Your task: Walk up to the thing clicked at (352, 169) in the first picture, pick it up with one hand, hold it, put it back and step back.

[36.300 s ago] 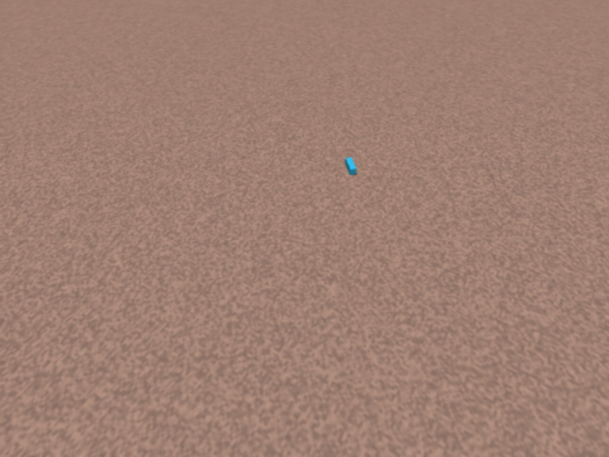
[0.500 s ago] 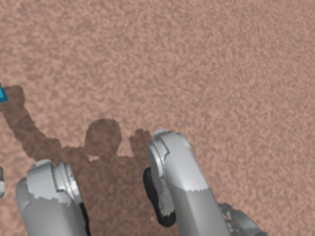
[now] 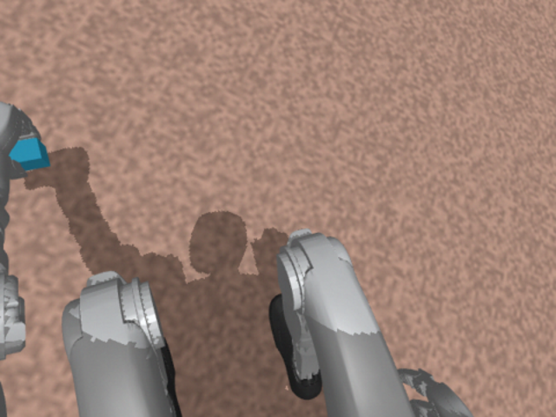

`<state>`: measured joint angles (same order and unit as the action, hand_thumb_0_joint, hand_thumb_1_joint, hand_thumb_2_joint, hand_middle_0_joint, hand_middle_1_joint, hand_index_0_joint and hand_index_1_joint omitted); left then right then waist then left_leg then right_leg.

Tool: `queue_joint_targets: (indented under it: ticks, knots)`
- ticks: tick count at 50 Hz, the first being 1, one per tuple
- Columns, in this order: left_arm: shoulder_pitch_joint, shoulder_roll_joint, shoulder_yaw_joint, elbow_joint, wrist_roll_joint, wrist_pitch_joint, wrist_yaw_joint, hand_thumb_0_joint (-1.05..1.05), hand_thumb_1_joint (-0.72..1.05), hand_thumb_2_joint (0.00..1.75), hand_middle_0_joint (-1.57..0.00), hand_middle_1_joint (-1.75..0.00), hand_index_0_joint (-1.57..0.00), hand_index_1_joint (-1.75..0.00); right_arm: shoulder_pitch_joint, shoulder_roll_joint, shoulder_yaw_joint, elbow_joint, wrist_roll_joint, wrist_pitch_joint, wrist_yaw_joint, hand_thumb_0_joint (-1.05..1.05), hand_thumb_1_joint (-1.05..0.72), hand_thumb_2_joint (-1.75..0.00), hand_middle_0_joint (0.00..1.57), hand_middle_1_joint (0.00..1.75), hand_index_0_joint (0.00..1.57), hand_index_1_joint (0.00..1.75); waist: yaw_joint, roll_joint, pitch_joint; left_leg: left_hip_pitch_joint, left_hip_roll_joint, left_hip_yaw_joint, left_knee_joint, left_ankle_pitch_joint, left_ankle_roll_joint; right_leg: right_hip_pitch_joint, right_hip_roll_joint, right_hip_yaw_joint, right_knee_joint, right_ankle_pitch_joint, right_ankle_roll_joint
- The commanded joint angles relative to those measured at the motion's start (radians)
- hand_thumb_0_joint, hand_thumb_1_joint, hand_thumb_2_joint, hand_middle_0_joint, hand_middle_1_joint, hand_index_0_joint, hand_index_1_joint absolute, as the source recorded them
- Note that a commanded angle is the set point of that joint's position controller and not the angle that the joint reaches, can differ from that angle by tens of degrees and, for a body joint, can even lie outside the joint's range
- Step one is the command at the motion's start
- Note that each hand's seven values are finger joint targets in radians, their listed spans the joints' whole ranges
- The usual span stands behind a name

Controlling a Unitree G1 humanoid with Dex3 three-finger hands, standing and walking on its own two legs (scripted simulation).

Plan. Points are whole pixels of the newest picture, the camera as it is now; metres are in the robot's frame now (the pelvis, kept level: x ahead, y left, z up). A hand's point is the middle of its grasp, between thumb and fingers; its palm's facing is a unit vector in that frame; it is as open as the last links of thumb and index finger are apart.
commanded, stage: lift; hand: left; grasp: from above
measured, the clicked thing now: (5, 159) +0.50 +0.32 -0.18
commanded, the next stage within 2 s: hold in 1.56 s
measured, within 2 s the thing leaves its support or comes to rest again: neither
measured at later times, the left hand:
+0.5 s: hand out of the picture +0.41 +0.32 -0.01, palm faces -0.44 -0.13 -0.89, open 6.2 cm
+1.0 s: hand out of the picture +0.33 +0.29 +0.20, palm faces -0.44 -0.16 -0.88, open 6.3 cm
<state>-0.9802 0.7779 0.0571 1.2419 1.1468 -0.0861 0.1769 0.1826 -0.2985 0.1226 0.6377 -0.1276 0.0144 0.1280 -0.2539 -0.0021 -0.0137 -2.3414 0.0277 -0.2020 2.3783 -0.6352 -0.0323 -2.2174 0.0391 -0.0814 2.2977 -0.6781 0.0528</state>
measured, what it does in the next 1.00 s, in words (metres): rises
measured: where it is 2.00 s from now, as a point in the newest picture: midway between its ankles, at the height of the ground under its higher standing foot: (234, 384)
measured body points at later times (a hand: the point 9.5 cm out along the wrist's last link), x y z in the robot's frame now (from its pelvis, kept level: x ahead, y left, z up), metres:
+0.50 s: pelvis -0.01 +0.00 +0.09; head +0.18 +0.07 +0.49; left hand +0.43 +0.33 +0.04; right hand +0.12 -0.26 -0.03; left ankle +0.08 +0.14 -0.30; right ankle +0.10 -0.13 -0.30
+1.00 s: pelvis +0.02 +0.00 +0.28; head +0.12 +0.03 +0.71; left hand +0.35 +0.30 +0.26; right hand +0.17 -0.24 +0.16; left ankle +0.08 +0.14 -0.30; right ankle +0.10 -0.13 -0.30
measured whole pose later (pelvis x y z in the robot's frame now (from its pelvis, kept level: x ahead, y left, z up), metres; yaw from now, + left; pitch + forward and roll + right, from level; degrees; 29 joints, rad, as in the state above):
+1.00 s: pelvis +0.02 +0.00 +0.28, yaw +8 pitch +22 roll -3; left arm -0.34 0.50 -0.11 0.63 0.96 0.03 0.01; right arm 0.18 -0.24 0.00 0.67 0.03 0.02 -0.05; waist -0.08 0.04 -0.16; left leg -1.32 0.06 -0.05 1.45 -0.52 -0.01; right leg -1.25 0.00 -0.02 1.42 -0.55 0.03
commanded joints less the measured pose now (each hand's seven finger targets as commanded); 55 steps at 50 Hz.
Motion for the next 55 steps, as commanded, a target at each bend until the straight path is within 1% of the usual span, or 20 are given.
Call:
queue_joint_targets:
  ticks: [1, 4, 7, 8, 10, 11, 13, 17, 20, 23, 25, 26, 30, 31, 35, 39, 41, 44, 47, 55]
  knots:
    - [-0.316, 0.279, 0.040, -0.225, -0.030, 0.021, -0.005, 0.00, 0.95, 0.04, -1.22, -0.19, -1.28, -0.13, 0.209, -0.265, -0.113, -0.022, 0.020, 0.018, -0.021, 0.00, -0.91, -0.90, 0.20, 0.30, 0.20, 0.30, 0.022, 0.349, -0.776, 0.583, -0.015, 0.149, -0.259, 0.181, 0.043, 0.388, 0.028, -0.076, -0.277, 0.225, -0.100]
    - [-0.270, 0.243, 0.032, -0.286, -0.039, 0.019, -0.029, 0.00, 0.95, 0.05, -1.22, -0.18, -1.28, -0.11, 0.206, -0.259, -0.130, -0.031, 0.030, 0.029, -0.028, 0.00, -0.91, -0.90, 0.20, 0.30, 0.20, 0.30, 0.038, 0.329, -0.781, 0.624, -0.017, 0.153, -0.277, 0.189, 0.045, 0.386, 0.023, -0.069, -0.303, 0.226, -0.102]
    - [-0.249, 0.232, 0.029, -0.377, -0.052, 0.011, -0.048, 0.00, 0.92, 0.05, -1.18, -0.22, -1.25, -0.15, 0.211, -0.242, -0.144, -0.032, 0.044, 0.035, -0.032, 0.00, -0.90, -0.90, 0.20, 0.30, 0.20, 0.30, 0.061, 0.350, -0.834, 0.667, -0.017, 0.157, -0.323, 0.186, 0.047, 0.427, 0.019, -0.056, -0.324, 0.229, -0.097]
    - [-0.231, 0.231, 0.040, -0.385, -0.060, 0.011, -0.053, 0.00, 0.93, 0.05, -1.18, -0.20, -1.25, -0.13, 0.211, -0.247, -0.154, -0.027, 0.050, 0.037, -0.036, 0.00, -0.90, -0.90, 0.20, 0.30, 0.20, 0.30, 0.070, 0.339, -0.819, 0.677, -0.021, 0.157, -0.334, 0.186, 0.046, 0.411, 0.015, -0.057, -0.333, 0.223, -0.100]
    - [-0.229, 0.213, 0.026, -0.416, -0.075, 0.006, -0.066, 0.00, 0.93, 0.08, -1.19, -0.22, -1.25, -0.15, 0.201, -0.233, -0.160, -0.041, 0.057, 0.039, -0.042, 0.00, -0.90, -0.90, 0.20, 0.30, 0.20, 0.30, 0.063, 0.320, -0.827, 0.680, -0.019, 0.156, -0.362, 0.144, 0.051, 0.409, 0.016, -0.048, -0.356, 0.188, -0.098]
    - [-0.208, 0.213, 0.028, -0.422, -0.079, 0.006, -0.069, 0.00, 0.91, 0.07, -1.17, -0.22, -1.24, -0.16, 0.198, -0.227, -0.167, -0.039, 0.064, 0.041, -0.047, 0.00, -0.90, -0.90, 0.20, 0.30, 0.20, 0.30, 0.078, 0.308, -0.816, 0.691, -0.018, 0.156, -0.386, 0.120, 0.053, 0.411, 0.015, -0.043, -0.372, 0.168, -0.097]
    - [-0.170, 0.193, 0.019, -0.444, -0.090, 0.007, -0.075, 0.00, 0.91, 0.07, -1.18, -0.21, -1.24, -0.15, 0.187, -0.221, -0.171, -0.046, 0.069, 0.043, -0.053, 0.00, -0.90, -0.90, 0.20, 0.30, 0.20, 0.30, 0.085, 0.292, -0.791, 0.686, -0.020, 0.155, -0.418, 0.070, 0.056, 0.415, 0.014, -0.037, -0.401, 0.125, -0.097]
    - [-0.131, 0.150, -0.005, -0.508, -0.119, 0.014, -0.090, 0.00, 0.90, 0.11, -1.17, -0.23, -1.23, -0.17, 0.176, -0.201, -0.178, -0.051, 0.089, 0.041, -0.066, 0.00, -0.90, -0.90, 0.20, 0.30, 0.20, 0.30, 0.101, 0.268, -0.814, 0.750, -0.015, 0.151, -0.484, 0.081, 0.062, 0.471, 0.011, -0.027, -0.446, 0.155, -0.088]
    - [-0.084, 0.129, -0.018, -0.545, -0.136, 0.023, -0.106, 0.00, 0.90, 0.10, -1.15, -0.25, -1.22, -0.18, 0.155, -0.199, -0.184, -0.062, 0.102, 0.041, -0.078, 0.00, -0.90, -0.90, 0.20, 0.30, 0.20, 0.30, 0.109, 0.272, -0.781, 0.791, -0.006, 0.111, -0.578, 0.015, 0.061, 0.482, 0.011, -0.037, -0.464, 0.130, -0.084]
    - [-0.041, 0.104, -0.032, -0.591, -0.149, 0.034, -0.121, 0.00, 0.90, 0.09, -1.14, -0.27, -1.21, -0.20, 0.144, -0.187, -0.189, -0.066, 0.110, 0.040, -0.088, 0.00, -0.90, -0.90, 0.20, 0.30, 0.20, 0.30, 0.117, 0.235, -0.802, 0.849, -0.004, 0.121, -0.608, 0.049, 0.062, 0.551, 0.011, -0.026, -0.517, 0.159, -0.081]
    - [0.014, 0.106, -0.016, -0.631, -0.159, 0.046, -0.127, 0.00, 0.91, 0.09, -1.16, -0.24, -1.22, -0.18, 0.134, -0.184, -0.191, -0.071, 0.117, 0.040, -0.095, 0.00, -0.89, -0.90, 0.20, 0.30, 0.20, 0.30, 0.134, 0.240, -0.801, 0.892, -0.005, 0.119, -0.655, 0.069, 0.061, 0.597, 0.004, -0.022, -0.545, 0.179, -0.078]
    - [0.002, 0.087, -0.031, -0.672, -0.167, 0.051, -0.131, 0.00, 0.91, 0.11, -1.16, -0.25, -1.23, -0.18, 0.127, -0.177, -0.194, -0.077, 0.119, 0.040, -0.100, 0.00, -0.89, -0.90, 0.20, 0.30, 0.20, 0.30, 0.132, 0.246, -0.817, 0.928, 0.000, 0.118, -0.679, 0.059, 0.059, 0.612, 0.007, -0.021, -0.566, 0.173, -0.078]
    - [0.079, 0.096, -0.005, -0.747, -0.171, 0.071, -0.133, 0.00, 0.89, 0.11, -1.16, -0.22, -1.21, -0.17, 0.094, -0.162, -0.197, -0.081, 0.130, 0.040, -0.120, 0.00, -0.89, -0.90, 0.20, 0.30, 0.20, 0.30, 0.148, 0.219, -0.791, 1.004, -0.001, 0.124, -0.765, 0.046, 0.058, 0.705, 0.002, -0.007, -0.664, 0.156, -0.074]
    - [0.101, 0.069, -0.021, -0.753, -0.171, 0.077, -0.135, 0.00, 0.90, 0.11, -1.16, -0.24, -1.21, -0.18, 0.090, -0.153, -0.195, -0.079, 0.131, 0.039, -0.124, 0.00, -0.89, -0.89, 0.20, 0.30, 0.20, 0.30, 0.146, 0.223, -0.776, 1.025, -0.001, 0.129, -0.788, 0.058, 0.057, 0.727, 0.003, -0.003, -0.686, 0.167, -0.073]
    - [0.175, 0.065, -0.016, -0.818, -0.180, 0.092, -0.144, 0.00, 0.88, 0.13, -1.16, -0.25, -1.21, -0.19, 0.067, -0.140, -0.194, -0.081, 0.142, 0.034, -0.143, 0.00, -0.89, -0.90, 0.20, 0.30, 0.20, 0.30, 0.157, 0.201, -0.754, 1.133, -0.001, 0.133, -0.899, 0.048, 0.056, 0.850, 0.000, 0.011, -0.800, 0.153, -0.070]
    - [0.298, 0.007, -0.034, -0.814, -0.187, 0.112, -0.141, 0.00, 0.90, 0.13, -1.16, -0.27, -1.22, -0.21, 0.044, -0.120, -0.191, -0.077, 0.151, 0.023, -0.157, 0.00, -0.89, -0.90, 0.20, 0.30, 0.20, 0.30, 0.168, 0.152, -0.688, 1.220, -0.003, 0.140, -0.988, 0.074, 0.052, 0.950, 0.001, 0.023, -0.899, 0.165, -0.071]
    - [0.321, 0.001, -0.036, -0.820, -0.190, 0.118, -0.136, 0.00, 0.89, 0.13, -1.14, -0.28, -1.20, -0.22, 0.040, -0.111, -0.190, -0.071, 0.155, 0.015, -0.165, 0.00, -0.89, -0.90, 0.20, 0.30, 0.20, 0.30, 0.167, 0.131, -0.647, 1.253, -0.007, 0.158, -1.024, 0.094, 0.052, 1.011, 0.001, 0.033, -0.963, 0.172, -0.071]
    - [0.346, -0.053, -0.070, -0.796, -0.193, 0.119, -0.131, 0.00, 0.87, 0.14, -1.13, -0.29, -1.19, -0.23, 0.038, -0.102, -0.185, -0.064, 0.159, -0.004, -0.175, 0.00, -0.89, -0.90, 0.20, 0.30, 0.20, 0.30, 0.155, 0.115, -0.542, 1.283, -0.006, 0.154, -1.101, 0.072, 0.050, 1.055, -0.001, 0.045, -1.037, 0.154, -0.070]
    - [0.358, -0.076, -0.094, -0.775, -0.188, 0.109, -0.123, 0.00, 0.85, 0.12, -1.11, -0.29, -1.17, -0.23, 0.038, -0.093, -0.185, -0.056, 0.162, -0.026, -0.185, 0.00, -0.90, -0.90, 0.20, 0.30, 0.20, 0.30, 0.153, 0.084, -0.496, 1.332, -0.011, 0.166, -1.158, 0.086, 0.051, 1.131, -0.002, 0.059, -1.121, 0.156, -0.070]
    - [0.357, -0.112, -0.103, -0.739, -0.162, 0.091, -0.065, 0.00, 0.85, 0.14, -1.12, -0.29, -1.17, -0.24, 0.047, -0.090, -0.196, -0.031, 0.166, -0.062, -0.196, 0.00, -0.89, -0.90, 0.20, 0.30, 0.20, 0.30, 0.179, 0.121, -0.491, 1.557, -0.011, 0.158, -1.337, 0.153, 0.033, 1.304, -0.003, 0.073, -1.275, 0.216, -0.070]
